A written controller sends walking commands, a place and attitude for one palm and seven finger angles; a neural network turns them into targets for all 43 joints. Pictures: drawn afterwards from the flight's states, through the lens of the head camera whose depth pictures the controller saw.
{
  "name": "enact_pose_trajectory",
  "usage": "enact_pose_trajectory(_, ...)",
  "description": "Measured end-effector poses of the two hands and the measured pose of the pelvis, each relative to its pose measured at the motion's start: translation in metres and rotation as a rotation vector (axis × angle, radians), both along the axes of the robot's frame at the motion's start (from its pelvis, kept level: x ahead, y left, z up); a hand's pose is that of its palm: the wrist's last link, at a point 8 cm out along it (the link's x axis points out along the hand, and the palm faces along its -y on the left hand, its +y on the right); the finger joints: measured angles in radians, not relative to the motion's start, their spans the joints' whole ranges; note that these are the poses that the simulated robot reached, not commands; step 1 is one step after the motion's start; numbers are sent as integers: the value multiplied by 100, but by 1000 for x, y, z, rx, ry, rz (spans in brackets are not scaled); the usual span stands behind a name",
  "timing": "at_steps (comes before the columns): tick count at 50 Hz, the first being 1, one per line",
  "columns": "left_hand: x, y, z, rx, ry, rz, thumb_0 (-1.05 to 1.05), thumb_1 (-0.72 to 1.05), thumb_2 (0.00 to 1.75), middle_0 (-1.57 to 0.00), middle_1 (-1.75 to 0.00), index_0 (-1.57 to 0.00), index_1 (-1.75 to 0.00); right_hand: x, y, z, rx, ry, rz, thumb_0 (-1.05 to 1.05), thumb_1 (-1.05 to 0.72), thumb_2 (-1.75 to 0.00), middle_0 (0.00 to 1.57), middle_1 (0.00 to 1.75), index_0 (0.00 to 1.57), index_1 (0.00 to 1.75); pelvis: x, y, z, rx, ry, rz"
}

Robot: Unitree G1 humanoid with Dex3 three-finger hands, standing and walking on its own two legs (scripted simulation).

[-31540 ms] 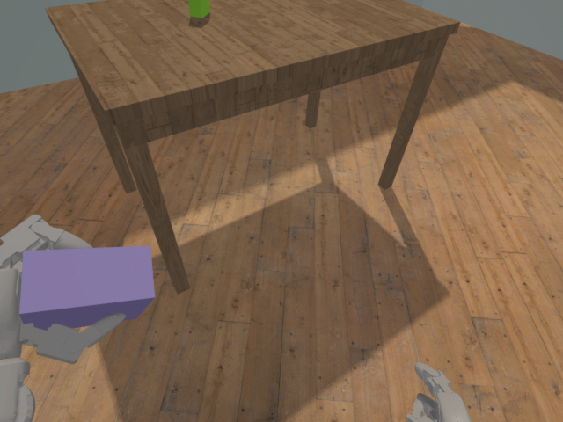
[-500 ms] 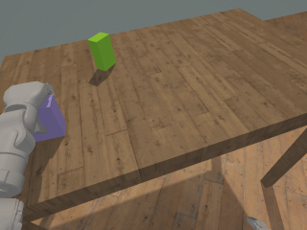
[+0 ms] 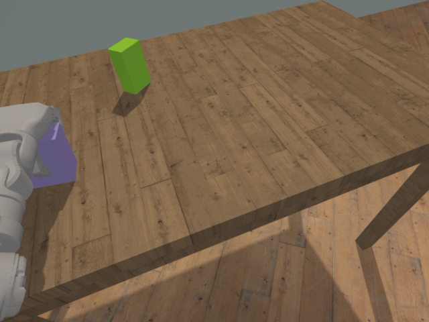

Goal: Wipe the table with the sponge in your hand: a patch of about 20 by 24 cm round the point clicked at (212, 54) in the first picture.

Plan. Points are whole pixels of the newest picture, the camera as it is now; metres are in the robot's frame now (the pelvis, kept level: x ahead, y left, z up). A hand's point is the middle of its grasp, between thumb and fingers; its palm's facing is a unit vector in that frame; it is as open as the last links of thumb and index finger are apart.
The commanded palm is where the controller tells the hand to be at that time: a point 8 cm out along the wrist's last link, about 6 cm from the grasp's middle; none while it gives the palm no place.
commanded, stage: slide across to the middle lane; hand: left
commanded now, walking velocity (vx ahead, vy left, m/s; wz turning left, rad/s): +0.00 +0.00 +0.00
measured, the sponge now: (41, 163) +0.37 +0.37 +0.10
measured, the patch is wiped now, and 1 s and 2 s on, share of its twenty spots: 0.45 0.55 0.65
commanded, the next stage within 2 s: wipe back along the middle lane in 0.56 s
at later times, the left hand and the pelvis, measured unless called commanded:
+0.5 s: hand (81, 125) +0.44 +0.29 +0.14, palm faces +0.02 -0.01 -1.00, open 9.9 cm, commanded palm +0.40 +0.30 +0.21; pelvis +0.03 +0.03 +0.01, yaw +0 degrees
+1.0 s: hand (81, 138) +0.40 +0.27 +0.15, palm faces +0.06 -0.04 -1.00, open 10.0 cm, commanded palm +0.36 +0.27 +0.19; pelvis +0.04 +0.02 +0.01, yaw +1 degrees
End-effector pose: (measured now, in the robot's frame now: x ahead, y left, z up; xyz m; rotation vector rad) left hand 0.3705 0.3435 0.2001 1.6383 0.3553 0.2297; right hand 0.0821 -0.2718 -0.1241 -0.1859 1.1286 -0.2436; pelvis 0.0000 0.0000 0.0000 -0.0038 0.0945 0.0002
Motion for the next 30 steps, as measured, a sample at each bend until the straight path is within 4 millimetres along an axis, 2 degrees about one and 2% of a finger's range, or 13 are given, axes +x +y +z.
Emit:
enact_pose_trajectory(5, -2, 2, 0, -37, -41, 5, 1, -51, 106, -76, -135, -77, -136, 11, 11, 1, 11, -19, 7, 1, -91, -90, 20, 30, 20, 30, 2, 6, 2, -2, -11, 6)
enact_pose_trajectory(11, 7, -4, 3, -22, -37, 1, 1, -51, 106, -76, -135, -77, -136, 41, 30, 8, 21, -81, 57, 1, -91, -90, 20, 30, 20, 30, 5, 13, 4, -3, -22, 24)
enact_pose_trajectory(15, 20, -15, 6, -33, -47, -32, 0, -51, 106, -76, -135, -77, -136, 63, 44, 15, 32, -137, 84, 1, -91, -90, 20, 30, 20, 30, 10, 19, 6, -5, -23, 28)
enact_pose_trajectory(23, 46, -51, 1, -80, -101, -110, 0, -51, 106, -76, -135, -76, -137, 102, 66, 23, 72, -205, 129, 1, -91, -90, 20, 30, 20, 30, 27, 29, 8, -8, -15, 10)
enact_pose_trajectory(30, 46, -57, -1, -82, -153, -52, 0, -51, 106, -76, -135, -76, -137, 132, 78, 23, 113, -215, 181, 1, -91, -90, 20, 30, 20, 30, 41, 33, 9, -9, -4, 5)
